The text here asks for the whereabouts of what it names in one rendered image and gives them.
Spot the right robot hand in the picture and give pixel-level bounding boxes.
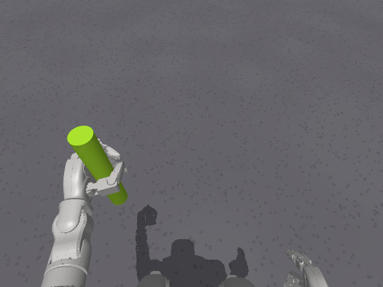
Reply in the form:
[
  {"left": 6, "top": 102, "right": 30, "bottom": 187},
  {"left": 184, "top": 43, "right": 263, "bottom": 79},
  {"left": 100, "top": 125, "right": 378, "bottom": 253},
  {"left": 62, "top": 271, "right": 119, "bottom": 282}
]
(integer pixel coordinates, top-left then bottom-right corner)
[{"left": 284, "top": 249, "right": 328, "bottom": 287}]

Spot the left robot arm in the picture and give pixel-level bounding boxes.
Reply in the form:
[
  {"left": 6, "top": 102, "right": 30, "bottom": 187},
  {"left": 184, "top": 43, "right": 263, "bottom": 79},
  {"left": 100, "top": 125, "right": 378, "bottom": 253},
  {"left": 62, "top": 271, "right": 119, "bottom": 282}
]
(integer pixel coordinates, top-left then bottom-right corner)
[{"left": 41, "top": 198, "right": 94, "bottom": 287}]

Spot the can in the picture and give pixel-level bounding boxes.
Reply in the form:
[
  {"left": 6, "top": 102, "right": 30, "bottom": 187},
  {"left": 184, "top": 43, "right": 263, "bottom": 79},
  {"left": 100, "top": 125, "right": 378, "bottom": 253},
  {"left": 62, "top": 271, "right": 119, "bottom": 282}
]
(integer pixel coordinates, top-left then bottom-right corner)
[{"left": 67, "top": 126, "right": 127, "bottom": 205}]

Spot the left robot hand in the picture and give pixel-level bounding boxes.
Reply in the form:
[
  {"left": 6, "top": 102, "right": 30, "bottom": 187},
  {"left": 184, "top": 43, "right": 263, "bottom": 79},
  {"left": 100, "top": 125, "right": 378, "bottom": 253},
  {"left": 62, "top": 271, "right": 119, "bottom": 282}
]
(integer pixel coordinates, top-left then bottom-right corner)
[{"left": 63, "top": 139, "right": 128, "bottom": 203}]

